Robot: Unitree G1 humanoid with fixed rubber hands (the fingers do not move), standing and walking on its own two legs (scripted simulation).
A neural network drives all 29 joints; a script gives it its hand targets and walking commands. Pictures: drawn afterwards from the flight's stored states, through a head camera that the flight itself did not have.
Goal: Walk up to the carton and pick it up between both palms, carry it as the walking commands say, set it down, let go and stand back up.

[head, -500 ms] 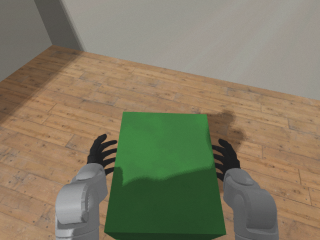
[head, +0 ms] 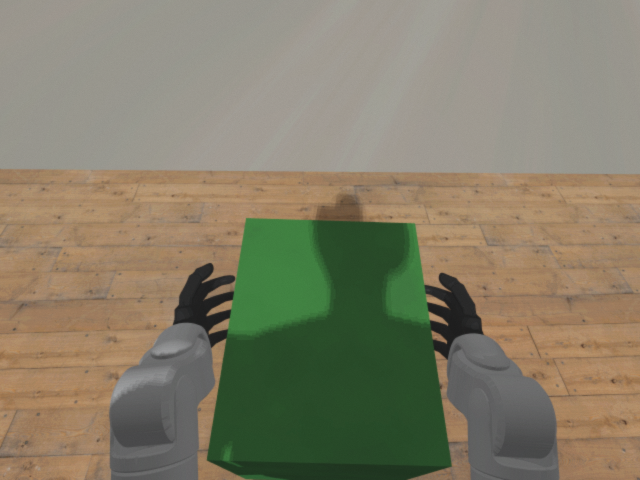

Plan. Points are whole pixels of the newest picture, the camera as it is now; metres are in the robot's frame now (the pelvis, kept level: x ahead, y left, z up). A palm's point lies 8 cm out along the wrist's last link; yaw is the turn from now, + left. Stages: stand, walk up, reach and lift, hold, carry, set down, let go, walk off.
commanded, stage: carry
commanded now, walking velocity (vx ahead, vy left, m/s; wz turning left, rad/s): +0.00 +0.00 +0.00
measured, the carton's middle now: (325, 358) +0.28 +0.00 +0.00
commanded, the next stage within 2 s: none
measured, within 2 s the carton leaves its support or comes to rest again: neither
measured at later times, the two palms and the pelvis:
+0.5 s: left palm (231, 220) +0.44 +0.13 +0.08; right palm (445, 235) +0.42 -0.16 +0.08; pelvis +0.16 -0.01 +0.01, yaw -2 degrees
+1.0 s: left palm (235, 225) +0.42 +0.12 +0.09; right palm (457, 244) +0.40 -0.17 +0.09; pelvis +0.14 -0.01 +0.00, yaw -2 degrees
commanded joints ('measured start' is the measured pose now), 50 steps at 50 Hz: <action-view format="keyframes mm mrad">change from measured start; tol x32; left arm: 1 -350 -895 -641 -148 -272 -35 -126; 50 -339 -892 -625 -31 -228 -51 -163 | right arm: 1 -500 865 597 -183 326 -35 117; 50 -449 875 595 -51 274 -39 139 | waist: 1 56 -92 -389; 17 -6 321 -432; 50 -2 6 -420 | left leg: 1 -175 -64 -57 563 390 -27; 3 -539 -188 -271 757 -213 -19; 11 -274 -194 -235 85 76 29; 14 51 -134 -234 -191 438 48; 17 352 206 -452 -48 1476 206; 28 -90 -82 -235 75 480 66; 35 76 -14 -271 56 855 109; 50 38 -13 -291 -28 512 111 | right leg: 1 676 -98 133 -173 960 -61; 3 874 -319 445 -86 1565 -196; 13 463 -191 137 -138 719 -47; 18 61 -40 13 117 -326 59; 28 548 -201 129 -39 1028 -15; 50 337 -153 103 -136 320 9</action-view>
